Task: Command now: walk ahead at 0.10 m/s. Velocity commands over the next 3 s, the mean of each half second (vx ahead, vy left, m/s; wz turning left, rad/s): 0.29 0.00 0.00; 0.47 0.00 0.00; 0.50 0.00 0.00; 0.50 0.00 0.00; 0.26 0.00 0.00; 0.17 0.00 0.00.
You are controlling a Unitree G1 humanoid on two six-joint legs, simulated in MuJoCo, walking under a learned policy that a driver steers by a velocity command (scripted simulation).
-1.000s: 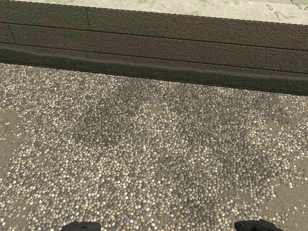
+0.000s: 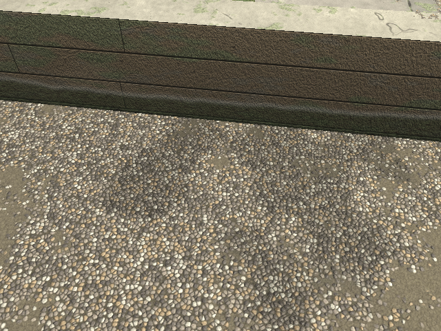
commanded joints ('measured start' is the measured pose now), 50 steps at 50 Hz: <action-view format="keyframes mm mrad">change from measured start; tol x4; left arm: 1 -48 80 26 -65 -5 -15 3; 41 -159 54 26 -168 3 -5 17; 42 -101 47 27 -143 3 -14 17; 50 -103 48 16 -138 2 -33 17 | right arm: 1 -67 -69 -25 -68 5 -19 -1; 50 -153 -72 -18 -187 7 0 -31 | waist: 1 6 1 -73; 41 -3 4 -95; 42 22 16 -153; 44 21 31 -45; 50 10 6 -33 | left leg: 1 33 164 -155 -76 199 24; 6 43 156 -138 -77 161 22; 12 -16 117 -93 29 111 33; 23 -74 101 -69 165 201 27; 36 -88 110 -73 189 224 24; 41 -104 114 -80 177 184 22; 42 -94 121 -133 122 -27 26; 44 -167 128 -157 83 -129 24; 50 -160 104 -130 102 -137 17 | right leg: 1 32 -115 117 -72 157 2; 5 36 -109 111 -85 131 3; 11 17 -80 86 -3 98 -9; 22 -21 -74 79 134 203 -15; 29 -28 -69 71 180 204 -3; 41 -63 -61 65 198 90 12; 42 -20 -39 45 189 -93 15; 50 -75 -50 68 165 -64 0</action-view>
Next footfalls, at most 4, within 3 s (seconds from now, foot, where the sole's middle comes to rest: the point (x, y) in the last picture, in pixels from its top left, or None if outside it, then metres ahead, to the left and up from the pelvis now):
none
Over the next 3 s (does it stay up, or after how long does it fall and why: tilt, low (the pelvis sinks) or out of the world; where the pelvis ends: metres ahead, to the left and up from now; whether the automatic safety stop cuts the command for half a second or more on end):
stays up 0.00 0.01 -0.01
